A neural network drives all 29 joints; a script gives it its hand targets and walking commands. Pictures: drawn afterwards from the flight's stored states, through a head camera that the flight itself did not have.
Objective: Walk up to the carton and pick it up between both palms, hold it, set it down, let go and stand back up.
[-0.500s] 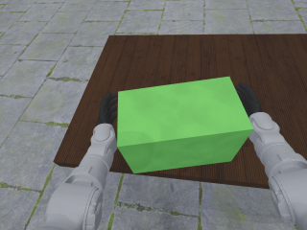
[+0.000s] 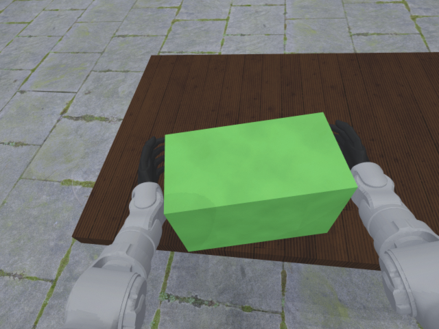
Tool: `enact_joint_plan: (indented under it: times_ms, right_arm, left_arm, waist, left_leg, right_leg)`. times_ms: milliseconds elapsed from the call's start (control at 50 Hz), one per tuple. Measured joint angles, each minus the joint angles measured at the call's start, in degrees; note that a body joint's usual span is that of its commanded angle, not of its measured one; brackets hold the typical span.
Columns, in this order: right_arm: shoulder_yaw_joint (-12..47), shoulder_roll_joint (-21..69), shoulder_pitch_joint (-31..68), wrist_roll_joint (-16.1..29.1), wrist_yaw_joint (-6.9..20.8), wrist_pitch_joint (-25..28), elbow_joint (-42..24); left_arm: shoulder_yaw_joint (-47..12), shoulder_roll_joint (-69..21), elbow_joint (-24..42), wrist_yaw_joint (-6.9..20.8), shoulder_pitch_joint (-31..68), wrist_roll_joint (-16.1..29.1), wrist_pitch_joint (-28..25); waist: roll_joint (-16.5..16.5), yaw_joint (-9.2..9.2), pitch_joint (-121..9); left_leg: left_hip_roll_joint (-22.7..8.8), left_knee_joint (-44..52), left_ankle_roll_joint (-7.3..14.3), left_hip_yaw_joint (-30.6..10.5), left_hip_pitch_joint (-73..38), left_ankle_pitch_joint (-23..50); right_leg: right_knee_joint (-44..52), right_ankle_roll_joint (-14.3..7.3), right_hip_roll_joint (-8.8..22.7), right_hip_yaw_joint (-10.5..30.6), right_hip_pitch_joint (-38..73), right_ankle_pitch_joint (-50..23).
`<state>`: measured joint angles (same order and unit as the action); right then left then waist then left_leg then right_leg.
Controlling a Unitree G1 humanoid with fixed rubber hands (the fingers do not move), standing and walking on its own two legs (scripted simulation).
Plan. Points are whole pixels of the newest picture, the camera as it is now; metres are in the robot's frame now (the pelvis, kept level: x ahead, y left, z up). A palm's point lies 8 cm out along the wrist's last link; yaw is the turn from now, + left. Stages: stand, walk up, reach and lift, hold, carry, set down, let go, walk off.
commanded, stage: reach and lift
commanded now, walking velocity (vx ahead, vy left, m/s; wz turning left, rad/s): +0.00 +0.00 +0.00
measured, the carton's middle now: (251, 186) +0.40 +0.02 -0.01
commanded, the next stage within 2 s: none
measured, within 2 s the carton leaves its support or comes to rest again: leaves its support in 0.12 s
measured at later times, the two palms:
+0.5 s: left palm (146, 178) +0.37 +0.22 +0.04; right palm (360, 157) +0.44 -0.16 +0.06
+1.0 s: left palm (140, 169) +0.38 +0.22 +0.07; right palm (361, 146) +0.44 -0.16 +0.09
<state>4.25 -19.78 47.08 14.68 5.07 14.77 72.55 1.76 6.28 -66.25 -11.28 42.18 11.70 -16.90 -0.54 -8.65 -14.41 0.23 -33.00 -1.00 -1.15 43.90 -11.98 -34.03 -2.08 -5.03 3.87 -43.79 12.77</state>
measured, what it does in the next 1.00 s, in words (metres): stands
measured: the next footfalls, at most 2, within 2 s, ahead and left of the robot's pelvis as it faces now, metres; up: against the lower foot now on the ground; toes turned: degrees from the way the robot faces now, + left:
none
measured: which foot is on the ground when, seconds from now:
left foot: down 0.00-1.00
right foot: down 0.00-1.00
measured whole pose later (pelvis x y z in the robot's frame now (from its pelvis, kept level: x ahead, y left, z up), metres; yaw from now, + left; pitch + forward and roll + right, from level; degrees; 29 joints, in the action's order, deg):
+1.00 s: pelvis +0.00 +0.01 +0.01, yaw -1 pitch +22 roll -1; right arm 4.0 -18.8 44.8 12.9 4.0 5.8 64.8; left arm 2.5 6.9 -54.4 -12.2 35.9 11.7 -6.8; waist 0.0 -6.4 -20.3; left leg -0.3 -29.8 -0.5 -1.4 41.4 -10.6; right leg -26.6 -2.0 -5.3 3.9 -39.3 9.3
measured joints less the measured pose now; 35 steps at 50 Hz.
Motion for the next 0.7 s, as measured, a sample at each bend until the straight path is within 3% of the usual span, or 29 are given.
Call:
enact_joint_plan:
  times_ms: [260,400,700]
  right_arm:
    - [-0.29,0.98,-0.23,-1.80,-0.09,0.53,0.45]
    - [-0.29,0.98,-0.27,-1.80,-0.09,0.52,0.48]
    - [-0.29,1.03,-0.30,-1.80,-0.11,-2.73,0.26]
  left_arm:
    - [0.72,-0.05,0.00,0.39,-2.29,0.00,-1.54]
    - [0.72,-0.10,-0.01,0.26,-2.31,0.00,-1.45]
    - [0.72,-0.09,2.96,-0.19,-3.10,0.01,3.80]
  waist:
    - [0.00,2.14,-3.28]
    - [0.00,2.05,-4.66]
    - [0.24,2.16,-4.73]
  left_leg:
    - [0.00,0.21,0.16,-0.01,0.01,0.04]
    - [-0.03,0.37,0.28,-0.03,0.01,0.24]
    - [-0.15,0.95,0.36,-0.09,0.01,0.63]
  right_leg:
    - [1.07,0.00,0.05,0.00,0.42,-0.44]
    - [1.88,0.00,0.05,0.00,0.74,-0.91]
    - [3.43,0.00,0.00,0.00,1.21,-1.68]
